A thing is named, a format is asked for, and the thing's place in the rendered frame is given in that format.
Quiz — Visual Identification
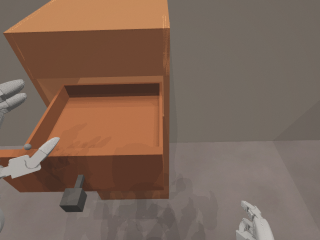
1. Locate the robot right hand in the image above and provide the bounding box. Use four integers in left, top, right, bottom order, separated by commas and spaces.
236, 200, 275, 240

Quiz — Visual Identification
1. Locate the cabinet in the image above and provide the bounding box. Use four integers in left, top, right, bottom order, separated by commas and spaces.
3, 0, 170, 200

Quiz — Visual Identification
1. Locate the robot left hand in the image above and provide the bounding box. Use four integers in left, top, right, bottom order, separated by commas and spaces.
0, 79, 60, 179

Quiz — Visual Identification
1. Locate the handle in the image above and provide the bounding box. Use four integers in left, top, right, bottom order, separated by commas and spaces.
59, 174, 87, 212

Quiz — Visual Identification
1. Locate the drawer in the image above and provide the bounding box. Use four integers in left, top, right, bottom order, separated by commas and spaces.
0, 81, 164, 193

